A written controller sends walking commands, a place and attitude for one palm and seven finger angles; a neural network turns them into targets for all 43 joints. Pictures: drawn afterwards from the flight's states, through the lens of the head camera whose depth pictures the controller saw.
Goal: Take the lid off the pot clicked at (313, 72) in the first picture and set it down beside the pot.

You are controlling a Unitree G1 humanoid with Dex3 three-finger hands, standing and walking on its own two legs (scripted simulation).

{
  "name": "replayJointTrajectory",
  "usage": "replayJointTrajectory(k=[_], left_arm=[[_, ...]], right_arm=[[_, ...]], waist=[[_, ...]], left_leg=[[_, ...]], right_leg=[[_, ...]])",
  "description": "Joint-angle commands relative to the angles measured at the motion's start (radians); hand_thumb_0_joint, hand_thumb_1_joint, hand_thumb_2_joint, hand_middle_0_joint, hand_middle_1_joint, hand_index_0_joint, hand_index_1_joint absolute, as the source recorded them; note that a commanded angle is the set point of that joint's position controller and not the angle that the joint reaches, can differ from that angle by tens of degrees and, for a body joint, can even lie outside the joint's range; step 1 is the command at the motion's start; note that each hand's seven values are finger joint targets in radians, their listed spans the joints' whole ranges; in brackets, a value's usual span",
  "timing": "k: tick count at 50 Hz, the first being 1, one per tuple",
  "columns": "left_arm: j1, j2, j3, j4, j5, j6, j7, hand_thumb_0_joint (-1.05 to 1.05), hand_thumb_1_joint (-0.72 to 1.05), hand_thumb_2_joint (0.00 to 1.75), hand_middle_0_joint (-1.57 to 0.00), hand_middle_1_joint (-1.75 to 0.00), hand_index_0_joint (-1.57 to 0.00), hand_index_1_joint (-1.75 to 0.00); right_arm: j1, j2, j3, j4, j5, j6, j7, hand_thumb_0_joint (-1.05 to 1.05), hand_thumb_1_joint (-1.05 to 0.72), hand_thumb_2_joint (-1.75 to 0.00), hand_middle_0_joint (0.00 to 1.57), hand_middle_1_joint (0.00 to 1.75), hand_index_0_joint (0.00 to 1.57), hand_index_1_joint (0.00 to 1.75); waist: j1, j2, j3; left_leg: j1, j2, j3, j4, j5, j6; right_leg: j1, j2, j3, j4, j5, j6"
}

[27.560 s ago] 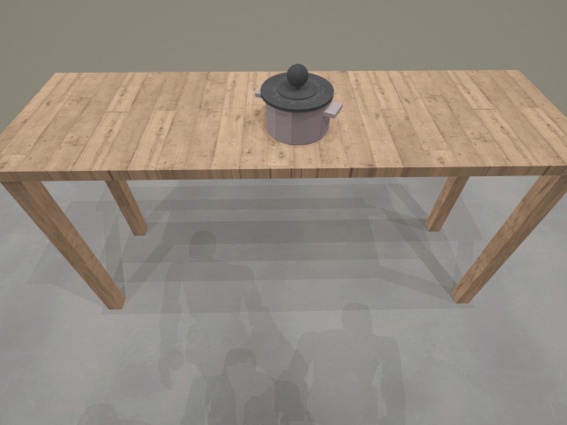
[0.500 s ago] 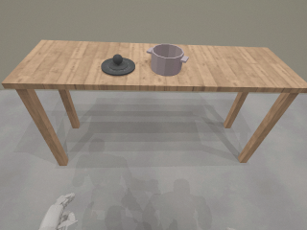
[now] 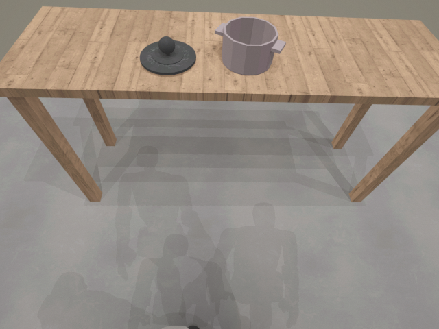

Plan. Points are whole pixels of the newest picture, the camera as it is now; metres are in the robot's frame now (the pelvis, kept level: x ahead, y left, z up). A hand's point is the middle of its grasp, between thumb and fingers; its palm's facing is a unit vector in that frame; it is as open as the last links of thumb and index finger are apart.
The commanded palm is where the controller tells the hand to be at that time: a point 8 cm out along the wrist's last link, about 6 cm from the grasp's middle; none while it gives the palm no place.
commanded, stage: let the arm hang, fingers relaxed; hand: left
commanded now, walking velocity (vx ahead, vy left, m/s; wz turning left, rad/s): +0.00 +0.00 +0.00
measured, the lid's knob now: (166, 45) +0.84 +0.19 +0.01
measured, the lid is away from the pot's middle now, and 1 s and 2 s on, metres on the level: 0.25 0.25 0.25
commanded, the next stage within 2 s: look to check the result in 0.76 s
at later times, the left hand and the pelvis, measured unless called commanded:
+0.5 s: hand out of the picture +0.10 +0.16 -0.18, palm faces -0.02 -0.98 -0.21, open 7.3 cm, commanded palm none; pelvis +0.05 -0.02 +0.00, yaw -1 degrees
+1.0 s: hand out of the picture +0.08 +0.16 -0.18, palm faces -0.02 -0.98 -0.20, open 7.3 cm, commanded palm none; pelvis +0.06 -0.02 +0.00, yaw -1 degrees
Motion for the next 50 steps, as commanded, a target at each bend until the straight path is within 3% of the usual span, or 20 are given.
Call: replayJointTrajectory(k=[1, 4, 7, 13, 14, 26, 35, 41, 42, 50], left_arm=[[0.047, 0.069, 0.024, -0.029, -0.001, -0.025, 0.011, 0.00, 0.90, 0.90, -0.20, -0.30, -0.20, -0.30], [0.023, 0.063, 0.028, -0.033, 0.000, -0.026, 0.016, 0.00, 0.90, 0.90, -0.20, -0.30, -0.20, -0.30], [0.018, 0.073, 0.035, -0.035, 0.000, -0.028, 0.018, 0.00, 0.90, 0.90, -0.20, -0.30, -0.20, -0.30], [-0.012, 0.083, 0.040, -0.046, 0.001, -0.028, 0.016, 0.00, 0.90, 0.90, -0.20, -0.30, -0.20, -0.30], [-0.018, 0.084, 0.041, -0.049, 0.002, -0.029, 0.016, 0.00, 0.90, 0.90, -0.20, -0.30, -0.20, -0.30], [-0.002, 0.091, 0.044, -0.050, -0.001, -0.033, 0.023, 0.00, 0.90, 0.90, -0.20, -0.30, -0.20, -0.30], [0.019, 0.086, 0.044, -0.042, -0.002, -0.031, 0.024, 0.00, 0.90, 0.90, -0.20, -0.30, -0.20, -0.30], [0.026, 0.080, 0.041, -0.036, -0.002, -0.029, 0.023, 0.00, 0.90, 0.90, -0.20, -0.30, -0.20, -0.30], [0.030, 0.087, 0.042, -0.037, -0.001, -0.030, 0.024, 0.00, 0.90, 0.90, -0.20, -0.30, -0.20, -0.30], [0.036, 0.075, 0.040, -0.031, -0.003, -0.031, 0.024, 0.00, 0.90, 0.90, -0.20, -0.30, -0.20, -0.30]], right_arm=[[0.060, -0.137, -0.039, -0.024, 0.002, -0.021, -0.014, 0.00, -0.90, -0.90, 0.20, 0.30, 0.20, 0.30], [0.051, -0.131, -0.040, -0.006, 0.001, -0.023, -0.014, 0.00, -0.90, -0.90, 0.20, 0.30, 0.20, 0.30], [0.040, -0.127, -0.039, 0.001, 0.002, -0.026, -0.014, 0.00, -0.90, -0.90, 0.20, 0.30, 0.20, 0.30], [0.013, -0.143, -0.038, -0.004, -0.001, -0.025, -0.013, 0.00, -0.90, -0.90, 0.20, 0.30, 0.20, 0.30], [0.013, -0.144, -0.038, -0.005, -0.002, -0.026, -0.013, 0.00, -0.90, -0.90, 0.20, 0.30, 0.20, 0.30], [-0.003, -0.155, -0.037, 0.000, 0.000, -0.025, -0.019, 0.00, -0.90, -0.90, 0.20, 0.30, 0.20, 0.30], [0.009, -0.150, -0.035, 0.006, 0.002, -0.025, -0.024, 0.00, -0.90, -0.90, 0.20, 0.30, 0.20, 0.30], [0.014, -0.148, -0.033, 0.010, 0.002, -0.023, -0.024, 0.00, -0.90, -0.90, 0.20, 0.30, 0.20, 0.30], [0.018, -0.145, -0.035, 0.009, 0.004, -0.022, -0.023, 0.00, -0.90, -0.90, 0.20, 0.30, 0.20, 0.30], [0.028, -0.141, -0.034, 0.016, 0.002, -0.026, -0.026, 0.00, -0.90, -0.90, 0.20, 0.30, 0.20, 0.30]], waist=[[0.006, 0.013, -0.086], [0.004, -0.034, -0.074], [0.007, 0.023, -0.084], [0.007, 0.007, -0.079], [0.005, 0.027, -0.082], [0.007, 0.003, -0.113], [0.007, 0.012, -0.105], [0.008, 0.018, -0.082], [0.008, -0.009, -0.083], [0.008, 0.024, -0.091]], left_leg=[[0.087, 0.128, -0.136, -0.107, -0.002, 0.005], [0.102, 0.125, -0.120, -0.089, 0.080, 0.002], [0.130, 0.121, -0.108, -0.071, 0.143, -0.001], [0.149, 0.126, -0.093, -0.071, 0.155, -0.005], [0.155, 0.127, -0.089, -0.070, 0.178, -0.005], [0.212, 0.132, -0.062, -0.033, 0.303, -0.010], [0.233, 0.138, -0.062, -0.035, 0.341, -0.007], [0.217, 0.134, -0.068, -0.052, 0.288, -0.007], [0.214, 0.133, -0.069, -0.051, 0.262, -0.007], [0.228, 0.136, -0.067, -0.054, 0.315, -0.007]], right_leg=[[-0.004, -0.058, 0.041, -0.061, 0.063, -0.062], [0.004, -0.067, 0.042, -0.058, 0.118, -0.060], [0.014, -0.072, 0.053, -0.054, 0.157, -0.061], [0.022, -0.074, 0.059, -0.059, 0.177, -0.060], [0.027, -0.074, 0.060, -0.056, 0.194, -0.060], [0.071, -0.084, 0.070, -0.060, 0.345, -0.055], [0.070, -0.080, 0.058, -0.065, 0.339, -0.055], [0.065, -0.079, 0.059, -0.079, 0.286, -0.053], [0.067, -0.079, 0.058, -0.085, 0.273, -0.053], [0.068, -0.081, 0.055, -0.080, 0.302, -0.052]])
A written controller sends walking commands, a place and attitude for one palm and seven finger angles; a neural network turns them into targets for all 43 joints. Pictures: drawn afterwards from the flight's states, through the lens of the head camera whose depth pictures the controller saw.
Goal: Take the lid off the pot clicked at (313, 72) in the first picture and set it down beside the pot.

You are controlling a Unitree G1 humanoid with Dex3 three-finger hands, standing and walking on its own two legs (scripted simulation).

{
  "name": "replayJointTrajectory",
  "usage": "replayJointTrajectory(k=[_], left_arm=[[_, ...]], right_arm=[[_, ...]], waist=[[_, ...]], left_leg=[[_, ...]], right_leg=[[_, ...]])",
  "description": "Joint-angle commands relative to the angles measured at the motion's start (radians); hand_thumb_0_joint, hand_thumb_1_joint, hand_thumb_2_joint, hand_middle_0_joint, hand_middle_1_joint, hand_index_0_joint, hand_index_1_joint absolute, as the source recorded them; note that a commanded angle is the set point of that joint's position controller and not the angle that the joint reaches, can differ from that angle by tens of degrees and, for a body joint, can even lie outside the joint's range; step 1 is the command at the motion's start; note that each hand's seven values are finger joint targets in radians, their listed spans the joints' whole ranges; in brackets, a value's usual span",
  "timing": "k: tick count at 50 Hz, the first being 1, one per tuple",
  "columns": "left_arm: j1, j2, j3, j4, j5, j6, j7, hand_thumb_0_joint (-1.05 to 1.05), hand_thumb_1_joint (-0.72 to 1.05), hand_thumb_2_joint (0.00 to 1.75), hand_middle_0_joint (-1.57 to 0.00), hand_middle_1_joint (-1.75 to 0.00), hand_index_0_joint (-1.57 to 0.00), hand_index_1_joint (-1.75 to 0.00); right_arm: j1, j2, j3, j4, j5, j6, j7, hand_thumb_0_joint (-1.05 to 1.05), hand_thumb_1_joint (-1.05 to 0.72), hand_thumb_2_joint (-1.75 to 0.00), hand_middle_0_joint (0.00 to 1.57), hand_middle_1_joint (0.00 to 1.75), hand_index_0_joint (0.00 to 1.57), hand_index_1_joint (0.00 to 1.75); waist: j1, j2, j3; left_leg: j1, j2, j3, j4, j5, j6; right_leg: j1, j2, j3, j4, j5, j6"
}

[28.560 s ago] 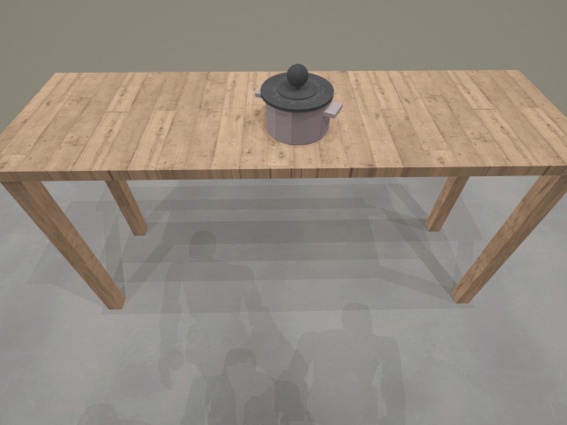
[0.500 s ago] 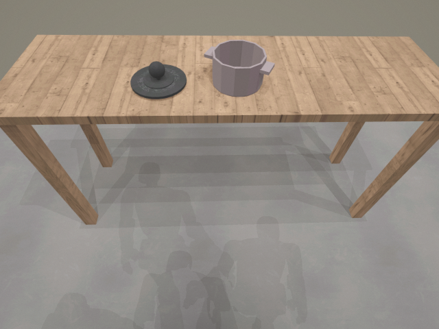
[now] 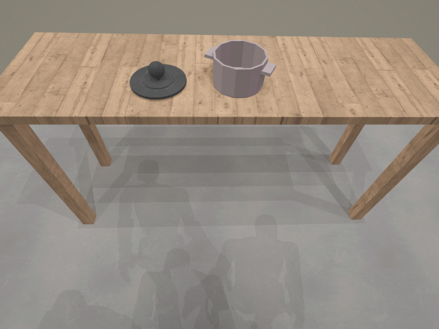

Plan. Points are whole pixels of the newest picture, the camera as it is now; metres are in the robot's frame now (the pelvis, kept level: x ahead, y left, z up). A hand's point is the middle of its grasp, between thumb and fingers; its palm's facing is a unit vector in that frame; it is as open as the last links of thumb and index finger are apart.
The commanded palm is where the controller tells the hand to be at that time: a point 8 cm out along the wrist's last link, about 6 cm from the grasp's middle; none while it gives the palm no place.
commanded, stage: look to check the result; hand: left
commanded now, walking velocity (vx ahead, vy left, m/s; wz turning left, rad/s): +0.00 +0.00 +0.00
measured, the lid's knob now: (156, 69) +0.78 +0.22 +0.01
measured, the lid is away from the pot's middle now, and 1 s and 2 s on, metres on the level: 0.25 0.25 0.25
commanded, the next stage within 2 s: stand and wait in 0.16 s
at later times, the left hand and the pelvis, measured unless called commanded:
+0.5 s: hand out of the picture +0.01 +0.18 -0.18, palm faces +0.01 -0.98 -0.20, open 7.3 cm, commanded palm none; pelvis -0.01 +0.01 +0.00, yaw +0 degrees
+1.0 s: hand out of the picture -0.01 +0.19 -0.18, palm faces +0.01 -0.98 -0.19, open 7.3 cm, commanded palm none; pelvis -0.02 +0.01 +0.00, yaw +1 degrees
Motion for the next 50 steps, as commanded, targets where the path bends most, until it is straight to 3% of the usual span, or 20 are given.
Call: replayJointTrajectory(k=[1, 8, 11, 18, 25, 33, 37, 41, 44, 50], left_arm=[[0.060, 0.092, 0.021, -0.028, -0.004, -0.017, 0.007, 0.00, 0.90, 0.90, -0.20, -0.30, -0.20, -0.30], [0.057, 0.093, 0.019, -0.027, -0.003, -0.013, 0.005, 0.00, 0.90, 0.90, -0.20, -0.30, -0.20, -0.30], [0.063, 0.092, 0.020, -0.026, -0.004, -0.017, 0.005, 0.00, 0.90, 0.90, -0.20, -0.30, -0.20, -0.30], [0.056, 0.092, 0.020, -0.026, -0.003, -0.014, 0.004, 0.00, 0.90, 0.90, -0.20, -0.30, -0.20, -0.30], [0.059, 0.089, 0.018, -0.022, -0.004, -0.016, 0.005, 0.00, 0.90, 0.90, -0.20, -0.30, -0.20, -0.30], [0.057, 0.089, 0.016, -0.016, -0.002, -0.014, 0.002, 0.00, 0.90, 0.90, -0.20, -0.30, -0.20, -0.30], [0.064, 0.093, 0.017, -0.016, -0.002, -0.016, 0.003, 0.00, 0.90, 0.90, -0.20, -0.30, -0.20, -0.30], [0.061, 0.083, 0.017, -0.010, -0.003, -0.015, 0.003, 0.00, 0.90, 0.90, -0.20, -0.30, -0.20, -0.30], [0.060, 0.081, 0.016, -0.010, -0.002, -0.012, 0.003, 0.00, 0.90, 0.90, -0.20, -0.30, -0.20, -0.30], [0.057, 0.082, 0.017, -0.008, -0.001, -0.014, 0.003, 0.00, 0.90, 0.90, -0.20, -0.30, -0.20, -0.30]], right_arm=[[0.086, -0.101, -0.021, -0.022, 0.001, -0.013, -0.012, 0.00, -0.90, -0.90, 0.20, 0.30, 0.20, 0.30], [0.085, -0.100, -0.021, -0.020, 0.001, -0.009, -0.009, 0.00, -0.90, -0.90, 0.20, 0.30, 0.20, 0.30], [0.088, -0.099, -0.021, -0.020, 0.001, -0.013, -0.009, 0.00, -0.90, -0.90, 0.20, 0.30, 0.20, 0.30], [0.093, -0.098, -0.020, -0.021, 0.001, -0.012, -0.008, 0.00, -0.90, -0.90, 0.20, 0.30, 0.20, 0.30], [0.095, -0.101, -0.020, -0.021, 0.001, -0.014, -0.010, 0.00, -0.90, -0.90, 0.20, 0.30, 0.20, 0.30], [0.092, -0.103, -0.020, -0.021, 0.000, -0.011, -0.007, 0.00, -0.90, -0.90, 0.20, 0.30, 0.20, 0.30], [0.098, -0.104, -0.020, -0.023, 0.002, -0.014, -0.008, 0.00, -0.90, -0.90, 0.20, 0.30, 0.20, 0.30], [0.097, -0.101, -0.018, -0.021, -0.001, -0.016, -0.010, 0.00, -0.90, -0.90, 0.20, 0.30, 0.20, 0.30], [0.096, -0.103, -0.017, -0.023, -0.001, -0.015, -0.010, 0.00, -0.90, -0.90, 0.20, 0.30, 0.20, 0.30], [0.097, -0.102, -0.018, -0.023, -0.002, -0.014, -0.009, 0.00, -0.90, -0.90, 0.20, 0.30, 0.20, 0.30]], waist=[[-0.005, 0.020, -0.070], [-0.003, 0.007, -0.024], [-0.003, -0.002, -0.058], [-0.004, 0.021, -0.039], [-0.005, 0.015, -0.044], [-0.006, 0.014, -0.011], [-0.006, 0.003, -0.048], [-0.007, 0.036, -0.044], [-0.006, 0.025, -0.020], [-0.008, 0.017, -0.034]], left_leg=[[0.101, 0.119, -0.082, -0.029, 0.426, 0.022], [0.069, 0.115, -0.089, -0.054, 0.321, 0.021], [0.084, 0.114, -0.091, -0.047, 0.364, 0.023], [0.072, 0.114, -0.099, -0.065, 0.324, 0.023], [0.079, 0.113, -0.099, -0.062, 0.359, 0.022], [0.055, 0.111, -0.110, -0.092, 0.257, 0.021], [0.072, 0.112, -0.111, -0.081, 0.293, 0.022], [0.077, 0.115, -0.108, -0.088, 0.324, 0.021], [0.064, 0.116, -0.114, -0.098, 0.300, 0.022], [0.064, 0.114, -0.117, -0.101, 0.279, 0.021]], right_leg=[[-0.063, -0.096, 0.034, -0.029, 0.379, -0.029], [-0.089, -0.095, 0.034, -0.050, 0.280, -0.025], [-0.069, -0.098, 0.036, -0.045, 0.326, -0.025], [-0.086, -0.096, 0.030, -0.053, 0.261, -0.024], [-0.080, -0.098, 0.032, -0.054, 0.293, -0.022], [-0.108, -0.093, 0.027, -0.067, 0.197, -0.021], [-0.093, -0.094, 0.031, -0.063, 0.226, -0.021], [-0.095, -0.095, 0.024, -0.056, 0.238, -0.019], [-0.108, -0.093, 0.023, -0.058, 0.216, -0.018], [-0.103, -0.094, 0.025, -0.060, 0.207, -0.018]])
